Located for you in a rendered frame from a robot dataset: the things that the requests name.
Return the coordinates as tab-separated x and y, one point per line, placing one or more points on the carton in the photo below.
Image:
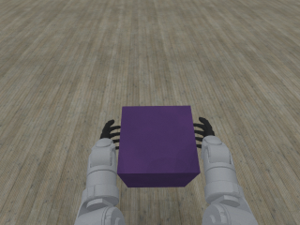
157	147

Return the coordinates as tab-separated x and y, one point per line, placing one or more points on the robot right hand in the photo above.
207	130

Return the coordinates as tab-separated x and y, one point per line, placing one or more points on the robot right upper arm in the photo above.
222	214

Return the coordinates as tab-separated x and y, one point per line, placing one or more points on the right robot forearm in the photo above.
220	175

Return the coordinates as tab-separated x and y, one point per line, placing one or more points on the robot left hand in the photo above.
106	132

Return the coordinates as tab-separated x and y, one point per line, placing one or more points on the left robot forearm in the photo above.
101	187

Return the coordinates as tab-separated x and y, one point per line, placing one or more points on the robot left upper arm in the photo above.
109	215

